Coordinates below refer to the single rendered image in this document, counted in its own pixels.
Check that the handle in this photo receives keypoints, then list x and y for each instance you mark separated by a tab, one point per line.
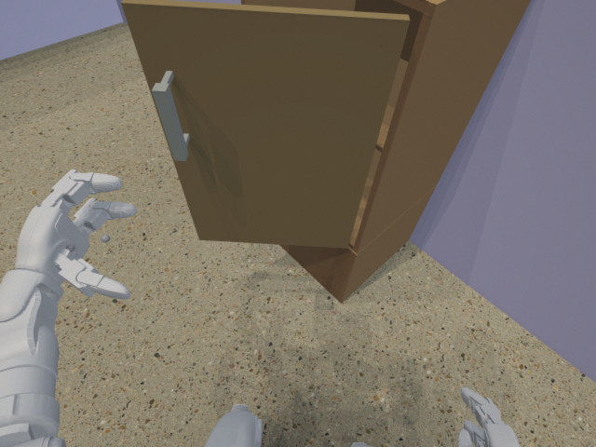
178	140

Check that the cupboard door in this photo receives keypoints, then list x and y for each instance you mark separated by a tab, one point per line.
283	106

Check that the robot left hand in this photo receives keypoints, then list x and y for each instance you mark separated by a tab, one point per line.
48	230

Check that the robot left forearm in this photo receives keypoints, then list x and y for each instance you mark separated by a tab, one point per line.
29	354

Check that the robot right hand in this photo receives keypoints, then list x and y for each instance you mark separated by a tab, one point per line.
495	434

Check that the left robot shin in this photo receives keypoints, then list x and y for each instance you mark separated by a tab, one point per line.
240	408

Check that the left robot thigh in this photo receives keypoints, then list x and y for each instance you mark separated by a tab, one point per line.
236	429

